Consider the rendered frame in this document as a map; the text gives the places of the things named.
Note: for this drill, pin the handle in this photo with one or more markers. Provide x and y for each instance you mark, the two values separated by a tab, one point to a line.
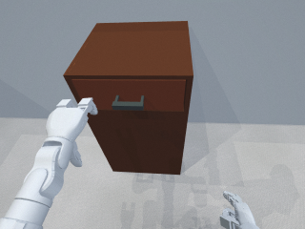
128	105

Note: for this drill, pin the cabinet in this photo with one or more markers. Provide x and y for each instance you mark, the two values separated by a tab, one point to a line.
135	141

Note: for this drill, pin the left robot hand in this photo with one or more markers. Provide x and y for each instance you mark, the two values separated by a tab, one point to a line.
68	121

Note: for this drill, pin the right robot hand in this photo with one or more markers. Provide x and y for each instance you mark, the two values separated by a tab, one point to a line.
232	219

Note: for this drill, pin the left robot forearm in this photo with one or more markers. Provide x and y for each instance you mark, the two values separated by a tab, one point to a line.
44	181

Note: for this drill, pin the drawer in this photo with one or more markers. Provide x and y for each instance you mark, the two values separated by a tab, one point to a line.
159	94

